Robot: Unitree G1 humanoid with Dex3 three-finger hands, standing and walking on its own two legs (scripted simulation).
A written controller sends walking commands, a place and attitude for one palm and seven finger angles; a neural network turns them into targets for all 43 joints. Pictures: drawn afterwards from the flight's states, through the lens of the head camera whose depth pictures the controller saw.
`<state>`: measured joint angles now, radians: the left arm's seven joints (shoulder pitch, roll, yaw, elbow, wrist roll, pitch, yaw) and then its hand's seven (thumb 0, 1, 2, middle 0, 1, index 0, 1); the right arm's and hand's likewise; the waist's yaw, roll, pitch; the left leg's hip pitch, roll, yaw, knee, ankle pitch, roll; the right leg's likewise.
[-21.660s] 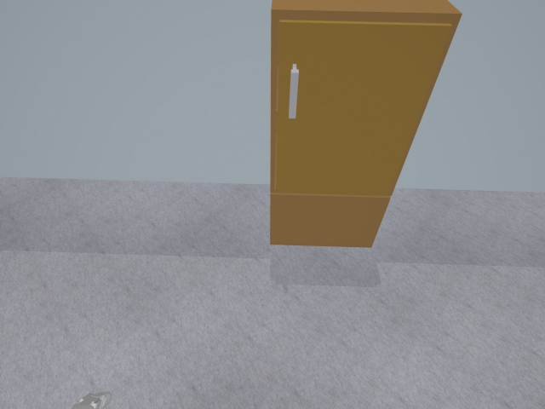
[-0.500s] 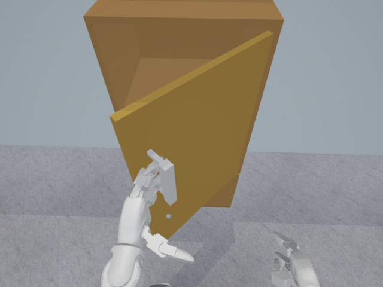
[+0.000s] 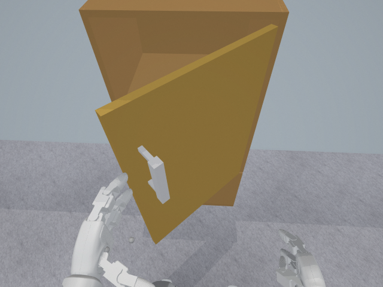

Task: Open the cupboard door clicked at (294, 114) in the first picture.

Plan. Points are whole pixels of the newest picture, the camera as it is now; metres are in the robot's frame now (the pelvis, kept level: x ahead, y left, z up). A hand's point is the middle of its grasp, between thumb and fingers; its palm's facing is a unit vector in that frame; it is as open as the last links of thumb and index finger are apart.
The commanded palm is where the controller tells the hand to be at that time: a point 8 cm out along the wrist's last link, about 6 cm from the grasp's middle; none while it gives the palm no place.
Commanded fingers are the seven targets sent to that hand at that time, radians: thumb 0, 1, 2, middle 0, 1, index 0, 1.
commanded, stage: slide the hand sideways off the handle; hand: left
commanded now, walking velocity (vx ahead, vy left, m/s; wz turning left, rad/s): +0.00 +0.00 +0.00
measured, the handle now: (154, 175) +0.32 +0.10 +0.08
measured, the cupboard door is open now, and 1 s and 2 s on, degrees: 45 45 45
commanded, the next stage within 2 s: draw the hand back to the body in 0.28 s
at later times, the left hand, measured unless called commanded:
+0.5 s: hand (105, 246) +0.18 +0.16 +0.08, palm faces -0.02 -1.00 -0.04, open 16.3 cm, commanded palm +0.15 +0.22 +0.10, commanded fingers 0.00 -0.50 0.30 -0.15 -0.30 -0.15 -0.30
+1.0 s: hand (51, 227) +0.18 +0.22 +0.14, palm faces +0.17 -0.95 -0.25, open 15.6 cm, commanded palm +0.15 +0.27 +0.16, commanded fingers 0.00 -0.08 0.48 -0.17 -0.30 -0.17 -0.30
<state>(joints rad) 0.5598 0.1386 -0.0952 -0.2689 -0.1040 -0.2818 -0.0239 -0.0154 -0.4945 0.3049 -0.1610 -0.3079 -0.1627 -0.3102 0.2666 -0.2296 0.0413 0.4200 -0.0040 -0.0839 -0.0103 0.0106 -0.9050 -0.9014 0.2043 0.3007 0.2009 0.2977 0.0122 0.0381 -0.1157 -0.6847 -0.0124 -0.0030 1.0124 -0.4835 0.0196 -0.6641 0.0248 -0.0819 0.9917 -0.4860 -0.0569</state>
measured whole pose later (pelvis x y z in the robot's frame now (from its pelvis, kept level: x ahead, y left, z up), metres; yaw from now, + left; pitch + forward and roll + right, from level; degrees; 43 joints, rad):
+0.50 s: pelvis +0.00 +0.00 -0.01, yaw +0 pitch +10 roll -2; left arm 0.59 0.21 0.05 -0.30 -0.24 -0.29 -0.19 -0.02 -0.49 0.30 -0.15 -0.30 -0.15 -0.30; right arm 0.27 -0.23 0.03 0.44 0.02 -0.14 -0.05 0.01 -0.91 -0.90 0.20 0.30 0.20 0.30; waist 0.02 0.05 -0.12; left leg -0.73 0.00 -0.02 1.06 -0.50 0.02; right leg -0.69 0.03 -0.10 1.01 -0.49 -0.06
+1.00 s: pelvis +0.01 +0.02 +0.03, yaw +0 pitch +3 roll -2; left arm 0.59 0.31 0.14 -0.45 -0.13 -0.07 -0.02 -0.01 -0.36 0.36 -0.16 -0.30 -0.16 -0.30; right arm 0.26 -0.23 0.07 0.50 0.03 -0.17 -0.09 0.01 -0.90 -0.90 0.20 0.30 0.20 0.30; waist 0.05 0.05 -0.09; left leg -0.46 -0.02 -0.01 0.84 -0.43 0.05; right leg -0.41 0.03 -0.08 0.77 -0.40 -0.03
